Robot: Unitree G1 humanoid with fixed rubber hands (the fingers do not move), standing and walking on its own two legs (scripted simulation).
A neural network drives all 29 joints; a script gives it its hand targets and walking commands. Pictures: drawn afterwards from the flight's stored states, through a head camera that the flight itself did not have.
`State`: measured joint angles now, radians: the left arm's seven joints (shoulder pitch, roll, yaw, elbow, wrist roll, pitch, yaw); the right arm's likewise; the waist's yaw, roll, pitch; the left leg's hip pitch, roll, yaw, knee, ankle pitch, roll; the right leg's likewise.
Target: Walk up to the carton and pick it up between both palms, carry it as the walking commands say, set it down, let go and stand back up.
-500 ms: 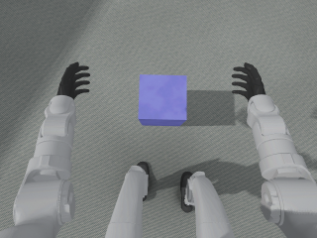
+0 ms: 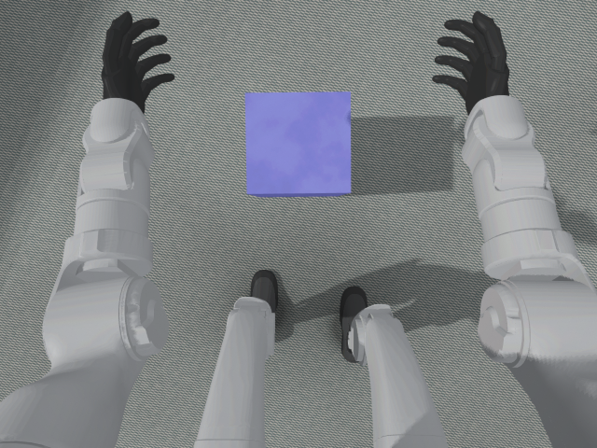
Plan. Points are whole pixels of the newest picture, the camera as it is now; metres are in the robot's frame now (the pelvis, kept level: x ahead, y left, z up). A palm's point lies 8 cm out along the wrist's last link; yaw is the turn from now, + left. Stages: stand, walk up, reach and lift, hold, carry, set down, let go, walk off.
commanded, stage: reach and lift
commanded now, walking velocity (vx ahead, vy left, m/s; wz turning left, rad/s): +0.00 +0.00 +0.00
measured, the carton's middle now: (298, 152) +0.50 +0.03 -0.55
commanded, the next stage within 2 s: none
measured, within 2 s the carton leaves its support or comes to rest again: neither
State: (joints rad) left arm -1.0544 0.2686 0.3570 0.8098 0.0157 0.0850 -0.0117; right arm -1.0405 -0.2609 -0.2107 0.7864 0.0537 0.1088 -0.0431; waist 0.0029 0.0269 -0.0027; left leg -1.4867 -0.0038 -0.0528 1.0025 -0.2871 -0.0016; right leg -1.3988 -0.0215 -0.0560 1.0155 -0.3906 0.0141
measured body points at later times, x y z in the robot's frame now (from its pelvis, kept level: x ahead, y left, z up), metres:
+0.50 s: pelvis -0.06 +0.00 -0.12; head +0.30 +0.01 +0.15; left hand +0.50 +0.22 -0.27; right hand +0.50 -0.16 -0.26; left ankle +0.06 +0.12 -0.64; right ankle +0.01 -0.13 -0.64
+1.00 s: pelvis -0.07 +0.00 -0.24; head +0.31 +0.00 -0.01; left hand +0.49 +0.21 -0.43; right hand +0.49 -0.16 -0.42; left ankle +0.06 +0.12 -0.64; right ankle +0.01 -0.13 -0.64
